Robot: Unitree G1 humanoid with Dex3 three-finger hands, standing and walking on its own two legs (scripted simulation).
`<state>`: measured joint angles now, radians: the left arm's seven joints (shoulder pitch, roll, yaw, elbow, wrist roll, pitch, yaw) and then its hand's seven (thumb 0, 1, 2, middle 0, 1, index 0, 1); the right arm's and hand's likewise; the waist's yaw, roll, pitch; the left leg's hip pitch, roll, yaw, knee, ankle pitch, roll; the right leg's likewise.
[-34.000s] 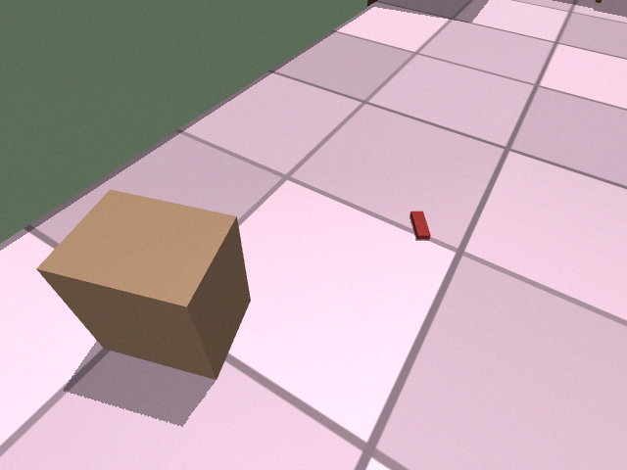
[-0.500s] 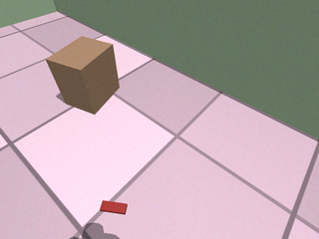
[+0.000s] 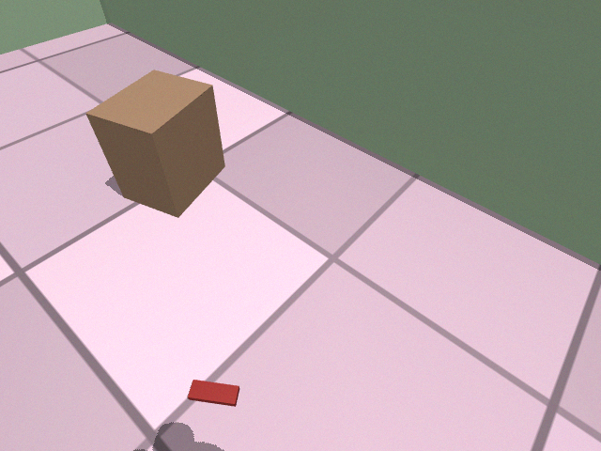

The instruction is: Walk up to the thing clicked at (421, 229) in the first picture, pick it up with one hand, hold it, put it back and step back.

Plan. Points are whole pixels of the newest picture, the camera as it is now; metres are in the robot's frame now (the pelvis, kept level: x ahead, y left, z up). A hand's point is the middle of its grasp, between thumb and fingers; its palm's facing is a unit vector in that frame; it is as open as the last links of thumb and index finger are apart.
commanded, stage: stand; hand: left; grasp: from above
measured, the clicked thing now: (214, 392) +0.44 +0.27 -0.77
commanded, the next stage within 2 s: rise first in 0.16 s
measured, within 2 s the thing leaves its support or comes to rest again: neither
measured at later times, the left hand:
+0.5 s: hand out of the picture +0.14 +0.26 -0.17, palm faces -0.01 -0.94 -0.35, open 8.8 cm
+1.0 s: hand out of the picture +0.12 +0.27 -0.22, palm faces -0.15 -0.88 -0.45, open 14.1 cm
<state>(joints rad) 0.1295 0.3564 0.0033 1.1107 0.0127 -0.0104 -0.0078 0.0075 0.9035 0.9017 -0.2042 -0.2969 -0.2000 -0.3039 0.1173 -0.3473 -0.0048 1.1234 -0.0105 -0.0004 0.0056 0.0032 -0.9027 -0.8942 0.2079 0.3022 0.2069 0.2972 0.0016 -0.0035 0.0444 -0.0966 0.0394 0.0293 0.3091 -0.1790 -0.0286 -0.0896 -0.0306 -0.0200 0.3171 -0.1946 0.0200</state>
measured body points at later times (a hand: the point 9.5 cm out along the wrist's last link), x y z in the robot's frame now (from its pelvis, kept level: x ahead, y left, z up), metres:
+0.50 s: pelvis -0.02 +0.00 -0.02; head +0.04 +0.01 +0.43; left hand +0.14 +0.30 -0.14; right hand +0.08 -0.27 -0.14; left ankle -0.01 +0.14 -0.75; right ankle -0.01 -0.13 -0.75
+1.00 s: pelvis -0.01 +0.01 -0.08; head +0.08 +0.02 +0.36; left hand +0.13 +0.31 -0.19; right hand +0.16 -0.24 -0.18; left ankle -0.01 +0.14 -0.75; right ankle -0.01 -0.13 -0.75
